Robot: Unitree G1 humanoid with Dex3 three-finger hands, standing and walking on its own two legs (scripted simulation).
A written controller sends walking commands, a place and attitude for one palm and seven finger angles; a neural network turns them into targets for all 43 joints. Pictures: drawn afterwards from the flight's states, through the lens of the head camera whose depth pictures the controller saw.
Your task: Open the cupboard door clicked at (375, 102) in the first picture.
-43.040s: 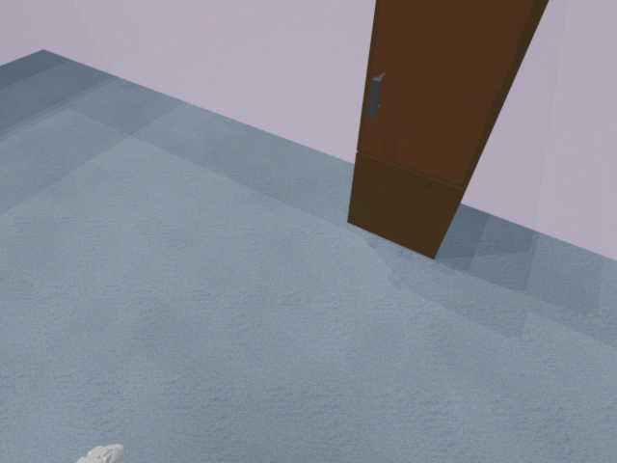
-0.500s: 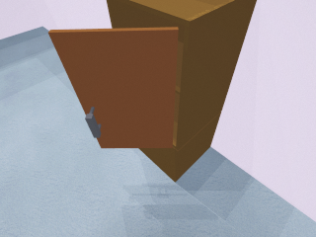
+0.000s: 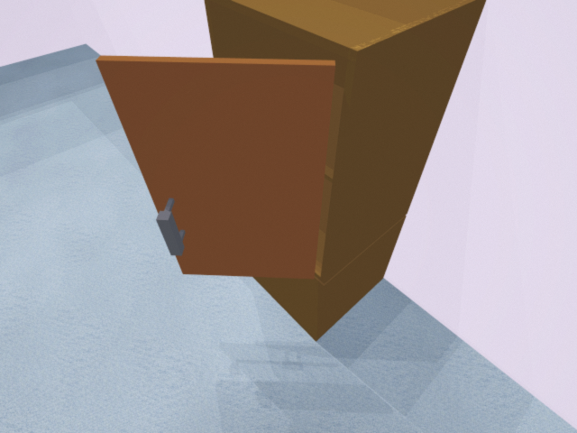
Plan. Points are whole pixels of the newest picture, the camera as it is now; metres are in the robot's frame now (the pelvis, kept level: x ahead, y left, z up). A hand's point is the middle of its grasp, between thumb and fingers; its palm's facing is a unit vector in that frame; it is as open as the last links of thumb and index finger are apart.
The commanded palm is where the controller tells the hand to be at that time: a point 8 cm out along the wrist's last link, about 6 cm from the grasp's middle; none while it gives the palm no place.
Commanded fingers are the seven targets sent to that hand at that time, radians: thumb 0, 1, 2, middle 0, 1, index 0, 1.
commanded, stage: look again from close up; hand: left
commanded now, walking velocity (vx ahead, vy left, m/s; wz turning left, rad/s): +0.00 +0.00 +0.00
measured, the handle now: (173, 226) +0.53 +0.29 -0.11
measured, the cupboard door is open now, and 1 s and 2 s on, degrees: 45 45 45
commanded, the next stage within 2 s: shuffle to correct the standing spot in 0.50 s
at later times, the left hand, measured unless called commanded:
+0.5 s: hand out of the picture +0.02 +0.19 -0.17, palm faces +0.01 -0.98 -0.22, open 7.3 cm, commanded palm none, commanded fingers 0.00 0.90 0.90 -0.20 -0.30 -0.20 -0.30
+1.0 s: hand out of the picture +0.00 +0.25 -0.19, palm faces +0.09 -0.97 -0.24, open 7.3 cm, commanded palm none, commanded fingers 0.00 0.90 0.90 -0.20 -0.30 -0.20 -0.30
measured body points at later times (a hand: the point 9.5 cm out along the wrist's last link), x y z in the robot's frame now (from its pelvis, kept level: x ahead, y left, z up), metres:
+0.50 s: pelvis +0.01 +0.01 +0.00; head +0.02 +0.00 +0.45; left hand +0.02 +0.24 -0.15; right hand +0.02 -0.22 -0.16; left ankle +0.00 +0.14 -0.74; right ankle -0.02 -0.08 -0.74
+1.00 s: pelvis -0.01 +0.05 -0.01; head +0.01 +0.06 +0.44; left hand +0.00 +0.30 -0.17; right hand +0.04 -0.19 -0.16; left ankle +0.01 +0.16 -0.74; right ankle -0.02 -0.08 -0.74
